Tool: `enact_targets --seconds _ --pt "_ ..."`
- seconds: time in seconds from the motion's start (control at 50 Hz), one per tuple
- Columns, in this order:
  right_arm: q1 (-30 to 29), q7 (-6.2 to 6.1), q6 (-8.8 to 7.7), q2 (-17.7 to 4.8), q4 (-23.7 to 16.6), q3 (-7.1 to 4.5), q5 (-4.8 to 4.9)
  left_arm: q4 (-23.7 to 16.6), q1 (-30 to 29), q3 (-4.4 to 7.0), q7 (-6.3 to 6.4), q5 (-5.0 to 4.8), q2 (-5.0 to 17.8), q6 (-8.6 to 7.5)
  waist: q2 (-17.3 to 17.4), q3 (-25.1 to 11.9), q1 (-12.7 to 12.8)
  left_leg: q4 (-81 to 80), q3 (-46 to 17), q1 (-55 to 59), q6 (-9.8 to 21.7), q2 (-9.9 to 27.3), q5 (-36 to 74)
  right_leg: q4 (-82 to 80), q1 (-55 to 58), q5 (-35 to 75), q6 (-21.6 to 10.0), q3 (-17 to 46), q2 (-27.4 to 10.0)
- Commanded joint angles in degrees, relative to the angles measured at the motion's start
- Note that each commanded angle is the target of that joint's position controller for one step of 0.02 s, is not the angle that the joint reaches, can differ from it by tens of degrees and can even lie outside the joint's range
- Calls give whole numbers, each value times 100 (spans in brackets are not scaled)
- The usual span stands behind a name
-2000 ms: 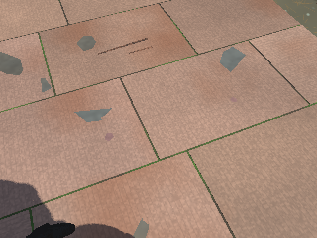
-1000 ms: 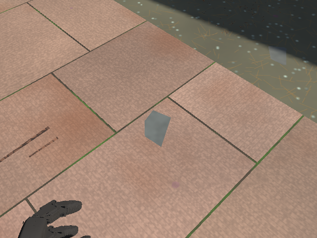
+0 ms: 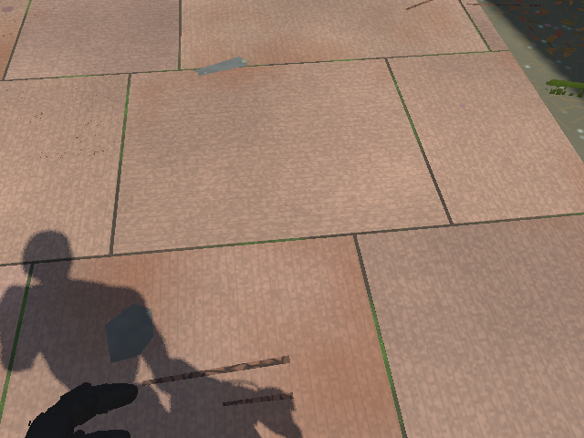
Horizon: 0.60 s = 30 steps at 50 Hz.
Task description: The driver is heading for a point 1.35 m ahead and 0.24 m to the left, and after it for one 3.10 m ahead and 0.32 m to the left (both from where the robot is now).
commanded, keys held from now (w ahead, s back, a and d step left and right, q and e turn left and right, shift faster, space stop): w+q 0.58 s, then w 0.42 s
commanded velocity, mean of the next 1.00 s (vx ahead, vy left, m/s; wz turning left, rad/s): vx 0.50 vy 0.00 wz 0.46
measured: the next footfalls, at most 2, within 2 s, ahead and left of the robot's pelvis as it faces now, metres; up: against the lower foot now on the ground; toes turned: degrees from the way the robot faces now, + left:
left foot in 0.52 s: +0.39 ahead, +0.18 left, +0.00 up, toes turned +21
right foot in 1.02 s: +0.76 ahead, +0.11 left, +0.00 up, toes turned +26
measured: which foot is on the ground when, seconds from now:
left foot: down 0.00-0.00, up 0.02-0.50, down 0.52-1.00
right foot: down 0.00-0.52, up 0.54-1.00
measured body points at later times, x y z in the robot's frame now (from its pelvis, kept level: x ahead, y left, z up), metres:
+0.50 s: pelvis +0.25 +0.04 +0.00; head +0.29 +0.06 +0.45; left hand +0.18 +0.33 -0.13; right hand +0.55 -0.11 -0.07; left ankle +0.36 +0.17 -0.72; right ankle +0.12 -0.13 -0.72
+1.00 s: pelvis +0.53 +0.13 +0.01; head +0.56 +0.15 +0.46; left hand +0.63 +0.44 -0.08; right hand +0.68 -0.12 -0.11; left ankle +0.36 +0.17 -0.72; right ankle +0.73 +0.09 -0.71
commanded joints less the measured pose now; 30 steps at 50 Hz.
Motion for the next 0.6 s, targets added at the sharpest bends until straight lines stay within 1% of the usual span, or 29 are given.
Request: enact_targets --seconds 0.02,0.04,0.06,0.08,0.1,0.12,0.14,0.16,0.18,0.24,0.28,0.34,0.38,0.42,0.44,0.46,0.48,0.5,0.52,0.54,0.56,0.58,0.6 --pt "472 8 -125 78 -679 109 89 92 1922 552 67 145 1687 -24 -1670 -1927 692 3327 287 -3169 -79 -108 -546 -605 4662 -1720 -1438 3559 -2370" --pt "461 -13 -132 -502 -548 25 141 49 1852 445 28 0 1183 4 -1340 -1617 791 4158 181 -3944 -160 336 -632 -950 4534 -3018 -1414 4236 -2507" --pt "-138 -10 -101 -840 -587 -76 106 -12 1610 346 55 -18 834 42 -797 -884 939 4379 270 -4136 -200 536 -94 -1037 3875 -2905 -1159 3343 -2260" --pt "-454 -20 -70 -822 -647 -86 41 -37 1328 293 70 34 728 84 -421 -486 860 4306 462 -3976 -240 729 320 -1088 3213 -2133 -1010 2570 -2021" --pt "-661 0 -68 -755 -717 -101 -17 10 1156 251 80 54 600 110 -362 -163 774 4050 480 -3868 -259 880 598 -1204 2685 -1467 -976 2011 -1800" --pt "-642 40 -46 -652 -744 -107 12 44 1080 219 99 88 536 102 -520 -72 642 3879 497 -3608 -255 1032 778 -1331 2340 -1064 -915 1577 -1648" --pt "-595 66 -16 -540 -745 -94 54 82 1051 219 104 76 508 83 -614 -34 592 3746 576 -3459 -261 1096 860 -1473 2160 -870 -914 1263 -1547" --pt "-600 80 17 -421 -761 -73 68 132 1060 228 107 47 518 61 -614 -8 568 3638 650 -3444 -276 1127 899 -1580 2075 -679 -960 1015 -1529" --pt "-680 88 43 -341 -809 -52 58 189 1082 253 108 28 587 37 -554 50 560 3489 680 -3511 -301 1169 990 -1682 2020 -489 -1015 821 -1562" --pt "-981 113 55 -247 -932 -9 17 332 1145 323 125 31 797 32 -367 120 589 2845 708 -3780 -385 1234 1559 -1830 2166 129 -1112 293 -1645" --pt "-1179 173 20 -216 -950 15 24 389 1117 333 135 26 863 64 -317 149 644 2230 822 -3698 -374 1218 2162 -1842 2257 459 -1030 -173 -1546" --pt "-1751 285 -44 -106 -1076 75 17 513 1280 351 162 -7 989 129 -241 309 864 1315 1151 -3445 -292 1122 2790 -1825 2365 669 -895 -719 -1476" --pt "-2063 356 -53 -83 -1192 93 31 613 1461 374 166 -54 1088 187 -219 422 961 921 1324 -3389 -205 1063 2771 -1781 2606 774 -843 -906 -1559" --pt "-2230 415 -47 -145 -1306 73 39 684 1550 408 163 -119 1195 258 -255 485 936 651 1469 -3328 -59 973 2449 -1597 2932 1286 -771 -1056 -1679" --pt "-2194 433 -39 -222 -1339 35 26 692 1529 430 173 -149 1272 293 -310 421 840 553 1594 -3126 51 844 2179 -1349 3064 2064 -715 -1169 -1701" --pt "-2047 436 -18 -331 -1340 -22 3 689 1514 462 194 -181 1376 328 -425 257 696 526 1759 -2789 174 651 1866 -957 3180 3102 -661 -1278 -1706" --pt "-1667 425 9 -494 -1276 -112 -11 680 1492 489 217 -212 1465 369 -510 -13 435 497 1905 -2234 320 427 1599 -303 3211 4031 -604 -1383 -1680" --pt "-852 386 34 -728 -1073 -261 1 656 1407 480 239 -241 1457 407 -425 -439 -57 178 1983 -1109 524 187 1823 761 2894 4303 -472 -1545 -1544" --pt "187 284 93 -1092 -794 -453 23 599 1444 398 268 -158 1271 392 -106 -948 -546 23 1452 646 776 330 1996 2317 1710 3189 -246 -1572 -1342" --pt "120 198 78 -1748 -774 -531 88 280 1907 121 199 145 390 295 1565 -1269 110 -209 -1485 2544 1656 1860 1537 4410 -932 -2380 108 -1389 -333" --pt "259 241 -44 -1494 -1013 -417 42 141 1578 100 120 -8 675 74 1238 -2346 -159 -1187 -3649 3003 2260 2501 348 5373 -1715 -3251 118 75 83" --pt "108 275 -137 -1102 -918 -301 -9 -30 949 204 66 -240 1059 -44 779 -1578 -308 -1405 -2878 2555 1893 2321 531 5312 -2219 -2658 22 276 -239" --pt "-176 271 -185 -908 -871 -234 -6 -44 878 156 65 -243 980 -107 474 -978 -78 -1422 -2081 1718 1669 2111 991 4797 -2085 -2130 -57 198 -500"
